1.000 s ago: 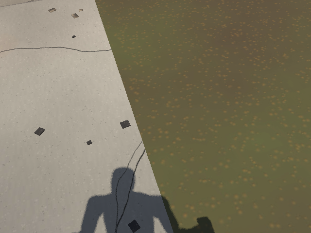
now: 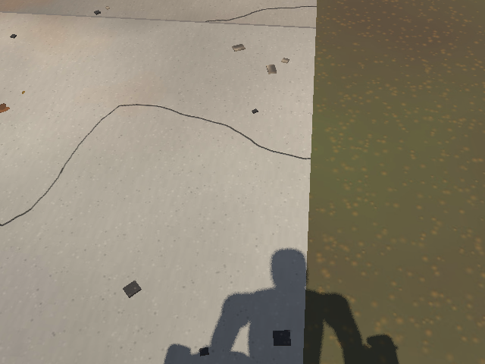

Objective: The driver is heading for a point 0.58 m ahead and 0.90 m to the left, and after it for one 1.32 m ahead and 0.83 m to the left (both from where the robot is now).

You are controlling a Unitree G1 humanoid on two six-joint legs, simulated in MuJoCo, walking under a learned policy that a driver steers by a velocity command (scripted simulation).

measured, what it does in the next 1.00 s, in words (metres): walks ahead, turning left: left foot, then right foot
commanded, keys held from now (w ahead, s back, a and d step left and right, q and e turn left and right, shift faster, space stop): w+q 1.00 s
